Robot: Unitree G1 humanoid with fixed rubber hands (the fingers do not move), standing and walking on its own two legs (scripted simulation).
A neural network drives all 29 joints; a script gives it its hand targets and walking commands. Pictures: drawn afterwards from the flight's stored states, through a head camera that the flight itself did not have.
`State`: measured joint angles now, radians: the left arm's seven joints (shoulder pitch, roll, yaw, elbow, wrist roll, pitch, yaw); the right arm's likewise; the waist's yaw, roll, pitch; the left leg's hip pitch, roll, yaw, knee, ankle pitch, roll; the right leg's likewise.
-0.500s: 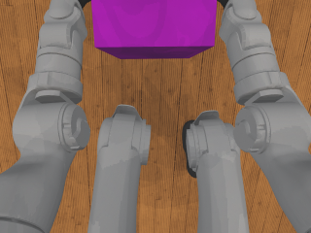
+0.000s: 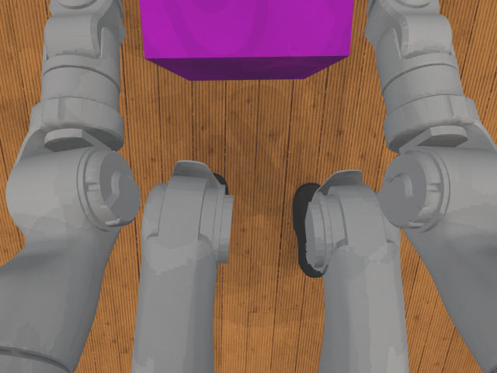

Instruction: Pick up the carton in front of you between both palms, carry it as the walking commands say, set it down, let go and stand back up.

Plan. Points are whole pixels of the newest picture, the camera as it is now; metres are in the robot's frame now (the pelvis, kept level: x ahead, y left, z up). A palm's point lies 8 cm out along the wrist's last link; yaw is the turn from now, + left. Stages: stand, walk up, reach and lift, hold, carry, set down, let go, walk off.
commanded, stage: set down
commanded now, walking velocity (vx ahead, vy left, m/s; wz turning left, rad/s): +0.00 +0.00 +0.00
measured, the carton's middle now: out of the picture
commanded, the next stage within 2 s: let go in 1.44 s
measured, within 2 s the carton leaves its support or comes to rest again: neither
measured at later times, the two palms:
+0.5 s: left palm out of the picture +0.54 +0.25 -0.15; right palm out of the picture +0.56 -0.13 -0.15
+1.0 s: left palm out of the picture +0.54 +0.26 +0.01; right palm out of the picture +0.57 -0.13 +0.01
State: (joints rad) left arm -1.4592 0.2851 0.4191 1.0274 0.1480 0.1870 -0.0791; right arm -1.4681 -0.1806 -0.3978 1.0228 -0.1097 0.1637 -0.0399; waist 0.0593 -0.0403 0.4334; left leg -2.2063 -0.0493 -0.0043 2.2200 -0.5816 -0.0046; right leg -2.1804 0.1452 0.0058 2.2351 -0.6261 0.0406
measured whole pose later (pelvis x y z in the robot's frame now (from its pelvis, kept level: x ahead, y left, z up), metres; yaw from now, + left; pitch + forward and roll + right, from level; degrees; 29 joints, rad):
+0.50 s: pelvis +0.00 +0.01 +0.00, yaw +0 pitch +33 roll -1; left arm -1.44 0.45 0.11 1.09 -0.24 0.07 0.05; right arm -1.43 -0.33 -0.09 1.01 0.21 0.10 -0.15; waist 0.04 -0.02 0.40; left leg -2.24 -0.02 0.02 2.23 -0.57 0.03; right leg -2.20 0.08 -0.01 2.25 -0.63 0.02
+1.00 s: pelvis +0.01 +0.01 +0.12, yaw +0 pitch +45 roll -2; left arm -1.28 0.39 0.25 0.94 -0.10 0.17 0.01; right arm -1.28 -0.27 -0.22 0.88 0.08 0.19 -0.14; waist 0.04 -0.02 0.05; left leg -2.07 -0.04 -0.01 1.78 -0.50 0.02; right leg -2.03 0.08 0.00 1.78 -0.54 0.02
